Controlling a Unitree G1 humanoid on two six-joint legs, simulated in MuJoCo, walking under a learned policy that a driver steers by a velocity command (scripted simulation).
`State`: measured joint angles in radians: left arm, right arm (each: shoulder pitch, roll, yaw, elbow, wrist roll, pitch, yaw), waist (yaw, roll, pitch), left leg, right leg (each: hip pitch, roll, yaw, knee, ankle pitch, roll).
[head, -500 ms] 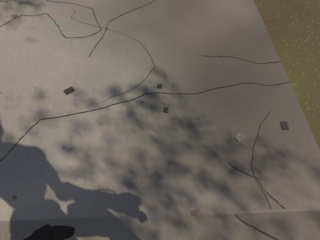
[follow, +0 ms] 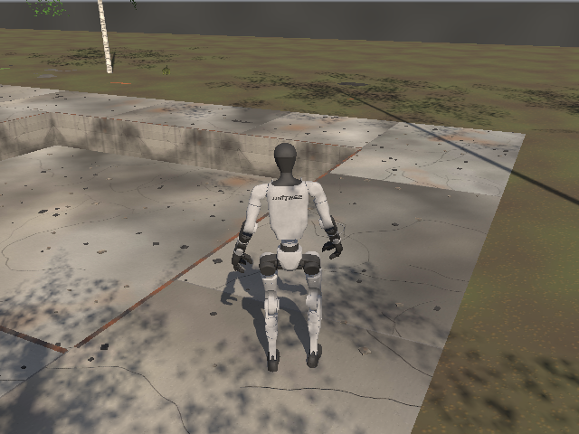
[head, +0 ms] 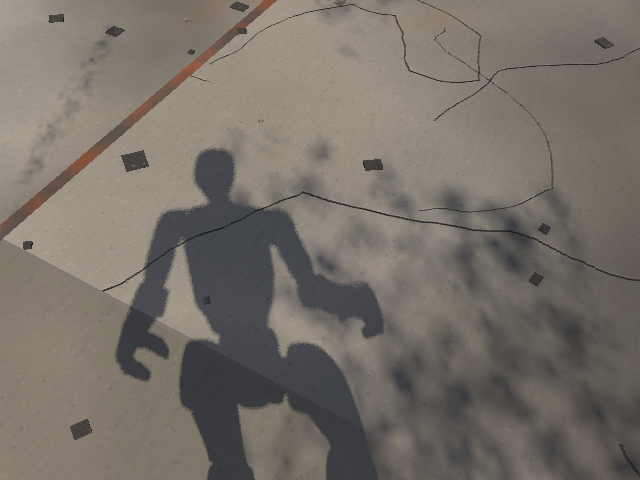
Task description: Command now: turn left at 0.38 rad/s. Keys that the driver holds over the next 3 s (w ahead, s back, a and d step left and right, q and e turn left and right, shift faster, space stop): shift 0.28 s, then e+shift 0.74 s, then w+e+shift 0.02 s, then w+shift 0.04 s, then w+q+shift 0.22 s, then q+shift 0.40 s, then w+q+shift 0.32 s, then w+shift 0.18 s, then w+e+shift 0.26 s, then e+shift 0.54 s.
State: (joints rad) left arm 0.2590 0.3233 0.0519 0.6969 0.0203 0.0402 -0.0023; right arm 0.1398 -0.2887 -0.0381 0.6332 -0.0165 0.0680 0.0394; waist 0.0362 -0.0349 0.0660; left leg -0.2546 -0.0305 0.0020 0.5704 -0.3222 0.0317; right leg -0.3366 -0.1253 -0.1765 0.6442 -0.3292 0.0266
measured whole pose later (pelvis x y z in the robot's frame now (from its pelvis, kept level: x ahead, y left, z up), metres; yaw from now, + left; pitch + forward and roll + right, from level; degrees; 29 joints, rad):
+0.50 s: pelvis -0.02 +0.01 +0.01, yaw -4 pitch +0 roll +1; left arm 0.27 0.27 0.05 0.77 0.01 0.04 0.00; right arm 0.15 -0.27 -0.03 0.75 -0.01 0.04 -0.02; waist 0.03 0.00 0.04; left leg -0.34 -0.08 -0.02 0.78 -0.45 0.02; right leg -0.24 0.03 0.09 0.48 -0.24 -0.02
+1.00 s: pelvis -0.05 +0.04 +0.01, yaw -30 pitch +0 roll +0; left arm 0.13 0.30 0.08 0.67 0.00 0.11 -0.08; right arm 0.22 -0.27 -0.03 0.68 -0.04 0.01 -0.02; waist -0.02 -0.01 0.09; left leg -0.19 0.07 0.26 0.47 -0.27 0.04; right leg -0.40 -0.04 -0.05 0.85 -0.42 0.04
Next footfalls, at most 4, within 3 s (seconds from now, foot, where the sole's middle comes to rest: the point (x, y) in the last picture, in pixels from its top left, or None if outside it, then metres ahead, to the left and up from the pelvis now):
0.34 right None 0.02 -0.10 -0.76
0.62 left None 0.02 0.11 -0.76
1.10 right None -0.10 -0.07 -0.76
1.58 left None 0.27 -0.13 -0.76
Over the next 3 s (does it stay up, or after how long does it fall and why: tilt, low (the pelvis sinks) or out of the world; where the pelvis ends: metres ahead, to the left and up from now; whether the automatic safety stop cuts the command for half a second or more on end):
stays up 0.79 -0.23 -0.03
